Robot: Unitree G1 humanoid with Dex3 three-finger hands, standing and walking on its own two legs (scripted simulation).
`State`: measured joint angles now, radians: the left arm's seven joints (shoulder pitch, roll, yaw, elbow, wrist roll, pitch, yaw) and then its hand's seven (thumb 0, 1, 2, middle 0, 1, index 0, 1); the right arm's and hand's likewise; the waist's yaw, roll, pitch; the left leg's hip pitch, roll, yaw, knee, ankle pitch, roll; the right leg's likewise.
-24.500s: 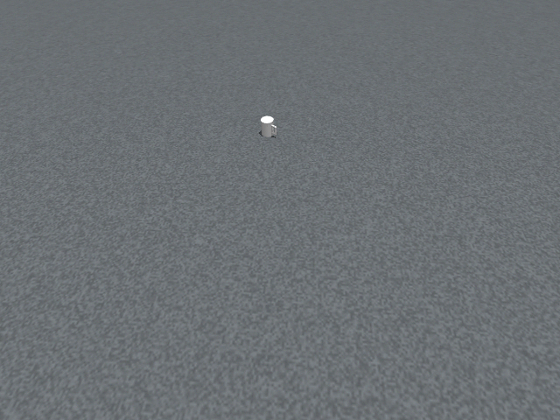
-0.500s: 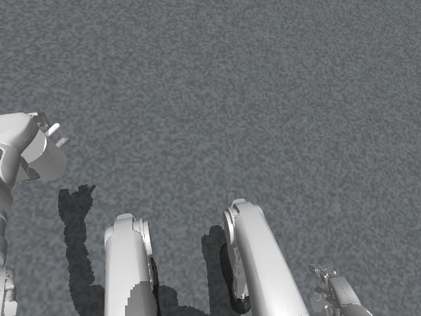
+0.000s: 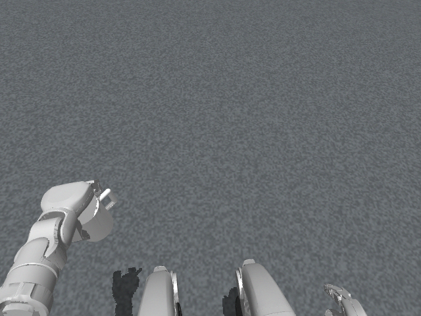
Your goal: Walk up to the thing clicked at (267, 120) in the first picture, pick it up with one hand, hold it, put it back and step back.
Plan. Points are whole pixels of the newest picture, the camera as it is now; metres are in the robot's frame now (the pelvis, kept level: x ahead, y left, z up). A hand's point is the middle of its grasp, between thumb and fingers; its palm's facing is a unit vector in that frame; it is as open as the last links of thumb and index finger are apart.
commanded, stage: lift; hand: left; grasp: from above
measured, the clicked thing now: (95, 212) +0.38 +0.25 -0.11
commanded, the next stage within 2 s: hold in 0.52 s
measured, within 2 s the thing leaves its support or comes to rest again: neither
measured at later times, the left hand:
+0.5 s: hand (75, 192) +0.37 +0.24 +0.02, palm faces -0.43 -0.08 -0.90, open 10.4 cm
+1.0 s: hand (69, 171) +0.39 +0.23 +0.06, palm faces -0.46 -0.07 -0.88, open 10.3 cm
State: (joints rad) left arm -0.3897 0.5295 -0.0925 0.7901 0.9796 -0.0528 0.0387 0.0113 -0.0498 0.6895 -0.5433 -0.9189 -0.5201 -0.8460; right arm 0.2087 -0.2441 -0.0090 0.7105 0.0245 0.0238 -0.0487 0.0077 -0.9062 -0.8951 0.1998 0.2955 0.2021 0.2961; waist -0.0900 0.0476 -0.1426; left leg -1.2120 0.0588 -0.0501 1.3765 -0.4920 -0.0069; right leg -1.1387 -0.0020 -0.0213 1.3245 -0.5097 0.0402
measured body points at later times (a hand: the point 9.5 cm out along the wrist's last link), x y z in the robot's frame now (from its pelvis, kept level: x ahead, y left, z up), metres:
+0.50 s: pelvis +0.04 +0.00 +0.09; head +0.09 +0.00 +0.54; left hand +0.39 +0.24 +0.07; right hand +0.13 -0.27 -0.03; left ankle +0.08 +0.12 -0.60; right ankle +0.07 -0.15 -0.60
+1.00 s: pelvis +0.08 +0.00 +0.12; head +0.11 -0.01 +0.57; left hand +0.41 +0.23 +0.11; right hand +0.18 -0.27 +0.00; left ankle +0.08 +0.12 -0.60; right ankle +0.07 -0.15 -0.60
